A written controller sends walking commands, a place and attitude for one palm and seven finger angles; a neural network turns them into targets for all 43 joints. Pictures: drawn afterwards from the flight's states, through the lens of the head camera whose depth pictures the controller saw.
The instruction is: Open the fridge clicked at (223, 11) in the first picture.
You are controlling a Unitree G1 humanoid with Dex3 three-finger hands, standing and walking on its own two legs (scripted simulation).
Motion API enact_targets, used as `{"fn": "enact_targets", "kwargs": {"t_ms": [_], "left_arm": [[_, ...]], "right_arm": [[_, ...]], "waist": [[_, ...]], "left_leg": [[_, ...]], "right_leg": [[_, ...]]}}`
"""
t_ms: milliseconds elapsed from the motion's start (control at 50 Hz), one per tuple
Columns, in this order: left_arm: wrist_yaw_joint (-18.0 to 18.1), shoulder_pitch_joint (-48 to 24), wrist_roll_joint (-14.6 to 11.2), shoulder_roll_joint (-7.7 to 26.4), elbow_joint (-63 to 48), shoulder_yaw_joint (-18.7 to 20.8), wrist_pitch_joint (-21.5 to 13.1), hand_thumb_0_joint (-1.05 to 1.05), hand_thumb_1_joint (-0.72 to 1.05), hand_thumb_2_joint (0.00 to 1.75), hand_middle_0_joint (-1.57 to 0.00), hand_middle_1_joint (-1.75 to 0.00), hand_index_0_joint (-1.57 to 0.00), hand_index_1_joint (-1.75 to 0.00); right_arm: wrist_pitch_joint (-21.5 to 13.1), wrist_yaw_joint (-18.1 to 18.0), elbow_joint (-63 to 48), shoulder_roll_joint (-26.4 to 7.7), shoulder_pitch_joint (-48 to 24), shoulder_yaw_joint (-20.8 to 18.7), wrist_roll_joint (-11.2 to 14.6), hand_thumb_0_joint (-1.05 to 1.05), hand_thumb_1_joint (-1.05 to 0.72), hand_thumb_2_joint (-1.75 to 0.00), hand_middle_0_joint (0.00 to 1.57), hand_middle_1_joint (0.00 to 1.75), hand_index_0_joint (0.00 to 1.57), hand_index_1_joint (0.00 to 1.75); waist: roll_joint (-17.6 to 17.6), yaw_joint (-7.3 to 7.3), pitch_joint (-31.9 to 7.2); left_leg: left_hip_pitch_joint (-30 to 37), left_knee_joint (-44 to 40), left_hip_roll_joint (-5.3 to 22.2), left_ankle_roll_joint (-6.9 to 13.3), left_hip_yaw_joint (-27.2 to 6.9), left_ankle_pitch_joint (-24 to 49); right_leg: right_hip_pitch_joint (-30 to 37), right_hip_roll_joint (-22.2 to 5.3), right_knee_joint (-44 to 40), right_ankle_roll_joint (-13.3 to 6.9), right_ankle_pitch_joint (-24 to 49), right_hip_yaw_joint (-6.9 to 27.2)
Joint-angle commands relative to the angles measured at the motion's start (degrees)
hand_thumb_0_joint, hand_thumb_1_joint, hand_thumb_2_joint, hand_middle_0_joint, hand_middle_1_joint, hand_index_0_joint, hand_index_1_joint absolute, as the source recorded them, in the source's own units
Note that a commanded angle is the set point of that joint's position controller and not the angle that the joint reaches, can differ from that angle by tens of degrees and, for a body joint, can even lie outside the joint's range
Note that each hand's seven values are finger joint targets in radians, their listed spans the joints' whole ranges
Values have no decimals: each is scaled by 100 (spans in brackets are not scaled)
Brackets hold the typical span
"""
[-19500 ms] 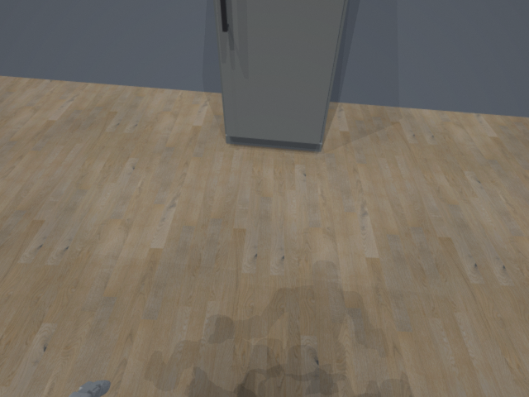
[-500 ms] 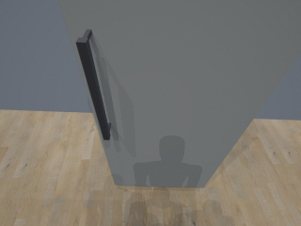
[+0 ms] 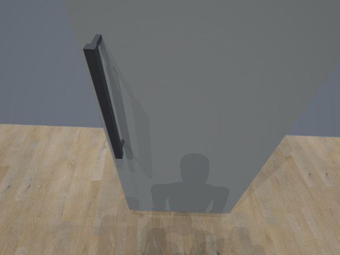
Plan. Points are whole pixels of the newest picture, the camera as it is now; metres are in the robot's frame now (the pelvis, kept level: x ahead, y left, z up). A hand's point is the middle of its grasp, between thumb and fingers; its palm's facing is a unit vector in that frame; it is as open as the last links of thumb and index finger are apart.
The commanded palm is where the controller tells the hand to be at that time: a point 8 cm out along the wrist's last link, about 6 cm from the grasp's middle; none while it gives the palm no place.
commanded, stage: raise the hand to about handle height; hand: left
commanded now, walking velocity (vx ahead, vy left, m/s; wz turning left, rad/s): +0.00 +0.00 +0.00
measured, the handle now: (110, 109) +0.42 +0.18 +0.11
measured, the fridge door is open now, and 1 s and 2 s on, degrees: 0 0 0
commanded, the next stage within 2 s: none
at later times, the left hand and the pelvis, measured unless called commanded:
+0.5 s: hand (104, 246) +0.15 +0.16 -0.04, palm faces +0.11 -0.99 -0.02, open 8.9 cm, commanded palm +0.14 +0.22 -0.01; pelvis -0.02 -0.04 -0.05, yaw +2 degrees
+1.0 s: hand (76, 196) +0.22 +0.21 +0.06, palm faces +0.11 -0.99 -0.08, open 11.9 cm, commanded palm +0.18 +0.26 +0.06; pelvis -0.01 -0.03 -0.03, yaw +0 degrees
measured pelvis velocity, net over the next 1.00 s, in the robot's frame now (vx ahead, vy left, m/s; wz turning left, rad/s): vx -0.01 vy -0.03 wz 0.00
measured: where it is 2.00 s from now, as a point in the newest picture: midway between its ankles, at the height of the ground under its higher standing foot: outside the picture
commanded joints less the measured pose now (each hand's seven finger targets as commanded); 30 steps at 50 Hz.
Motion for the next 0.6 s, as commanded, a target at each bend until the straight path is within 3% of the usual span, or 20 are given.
{"fn": "enact_targets", "kwargs": {"t_ms": [0,20,40,60,80,100,140,200,240,260,280,300,320,360,380,400,440,480,540,580], "left_arm": [[210,520,126,614,27,-15,-146,0,90,90,-20,-30,-20,-30],[150,-3502,-953,1509,-8710,100,-1192,0,88,89,-20,-32,-20,-32],[468,-1666,-625,1330,-7558,216,-831,0,85,88,-20,-33,-20,-33],[668,-853,-610,620,-6021,-28,-582,0,83,87,-21,-34,-21,-34],[708,519,-681,-43,-5506,-409,-74,0,81,86,-21,-36,-21,-36],[642,-299,-870,-162,-7020,-828,-100,0,78,85,-21,-37,-21,-37],[550,-110,-907,27,-7449,-836,-517,0,74,83,-21,-40,-21,-40],[325,-129,-825,62,-6720,-542,-1044,0,67,80,-22,-45,-22,-45],[-191,1000,-1018,101,-5633,28,-1688,0,62,78,-22,-48,-22,-48],[-526,1491,-1185,275,-5434,390,-2058,0,60,77,-22,-50,-22,-50],[-879,2086,-1267,715,-5133,1085,-2337,0,57,76,-22,-51,-22,-51],[-1289,2134,-1446,784,-5288,1272,-2669,0,55,75,-22,-53,-22,-53],[-1508,2015,-1465,1050,-5447,1524,-2822,0,53,74,-23,-54,-23,-54],[-1573,1858,-1379,1343,-6365,1681,-2732,0,48,72,-23,-57,-23,-57],[-1489,1806,-1334,1559,-6665,1834,-2583,0,46,71,-23,-58,-23,-58],[-1430,1325,-1389,1414,-7395,1569,-2510,0,43,70,-23,-60,-23,-60],[-1208,643,-1472,1464,-8204,1656,-2622,0,39,68,-24,-63,-24,-63],[-1095,-173,-1537,1501,-8940,1591,-3036,0,34,66,-24,-66,-24,-66],[-1418,-732,-1679,1127,-8645,983,-3577,0,27,63,-25,-70,-25,-70],[-1921,-1120,-1823,1131,-8157,687,-3601,0,22,61,-25,-74,-25,-74]], "right_arm": [[-107,47,-541,-830,-103,-33,27,0,-90,-90,20,30,20,30],[-814,-150,-2760,-1990,-5,-241,220,0,-90,-90,20,30,20,30],[-1379,-264,-2392,-1432,-418,4,314,0,-90,-90,20,30,20,30],[-1523,-277,-1774,-1374,-276,-91,249,0,-90,-90,20,30,20,30],[-1510,-187,-1990,-1174,-47,-153,395,0,-90,-90,20,30,20,30],[-1557,-209,-2585,-1280,-211,-114,485,0,-90,-90,20,30,20,30],[-1854,-334,-2723,-1581,-466,-161,456,0,-90,-90,20,30,20,30],[-1876,-255,-3035,-1658,-482,-269,225,0,-90,-90,20,30,20,30],[-1773,-149,-3224,-1614,-730,-379,159,0,-90,-90,20,30,20,30],[-1711,-70,-3312,-1594,-845,-415,137,0,-90,-90,20,30,20,30],[-1588,41,-3418,-1594,-890,-516,170,0,-90,-90,20,30,20,30],[-1485,130,-3620,-1594,-1024,-528,148,0,-90,-90,20,30,20,30],[-1384,165,-3859,-1607,-1176,-572,135,0,-90,-90,20,30,20,30],[-1146,175,-4297,-1512,-1373,-545,159,0,-90,-90,20,30,20,30],[-1010,178,-4343,-1462,-1329,-552,152,0,-90,-90,20,30,20,30],[-941,161,-4573,-1418,-1433,-498,175,0,-90,-90,20,30,20,30],[-920,88,-4606,-1302,-1177,-477,177,0,-90,-90,20,30,20,30],[-985,-1,-4433,-1305,-795,-426,122,0,-90,-90,20,30,20,30],[-1261,-130,-4112,-1368,-756,-318,181,0,-90,-90,20,30,20,30],[-1430,-222,-3962,-1520,-779,-229,272,0,-90,-90,20,30,20,30]], "waist": [[235,77,627],[1306,-815,-2237],[1757,-184,-2247],[1376,-264,-1633],[965,-197,-951],[629,-272,-493],[20,-322,-367],[-1178,-455,259],[-1809,-47,290],[-1909,157,46],[-1479,488,-253],[-1234,497,-560],[-692,553,-840],[434,704,-1529],[979,750,-1594],[1225,600,-1703],[1333,313,-1930],[997,-104,-1928],[634,-549,-1290],[325,-737,-824]], "left_leg": [[-517,596,795,-221,-798,917],[1380,174,205,-201,-868,941],[1355,-110,494,-266,-935,1071],[633,-114,491,-306,-956,439],[11,-263,489,-316,-1254,-345],[-343,-169,482,-210,-1243,-936],[-427,139,397,-143,-1203,-1194],[-1083,847,195,-166,-1186,-914],[-1807,1335,144,-252,-1013,-868],[-2125,1576,98,-288,-925,-722],[-2242,1732,32,-362,-834,-357],[-2333,1970,-34,-400,-756,-78],[-2415,2175,-100,-387,-614,56],[-2201,2273,-150,-308,-379,430],[-2103,2252,-107,-304,-365,487],[-1973,2275,-87,-264,-355,458],[-1722,2446,6,-172,-468,449],[-1700,2662,113,-114,-704,380],[-1997,2944,174,-105,-882,-263],[-2235,3066,207,-78,-960,-653]], "right_leg": [[-816,-737,-411,-105,1487,798],[-598,-59,292,-94,1262,232],[-763,27,725,-204,159,190],[-1019,17,820,-172,5,136],[-1291,-45,759,-71,-319,4],[-1248,-5,662,-97,-245,-30],[-1488,38,458,-49,-534,54],[-2359,95,627,-27,-878,-3],[-2824,131,1001,-34,-1239,-51],[-2779,123,1209,-48,-1069,19],[-2420,104,1471,-134,-479,122],[-2171,56,1788,-153,203,155],[-2053,11,2021,-159,614,221],[-1655,-25,2265,-171,1271,352],[-1639,-4,2276,-195,1282,376],[-1722,19,2254,-186,1210,406],[-1946,59,2120,-119,1147,531],[-2297,113,2069,-25,1027,590],[-3027,93,1790,61,106,822],[-3143,22,1518,113,-481,1040]]}}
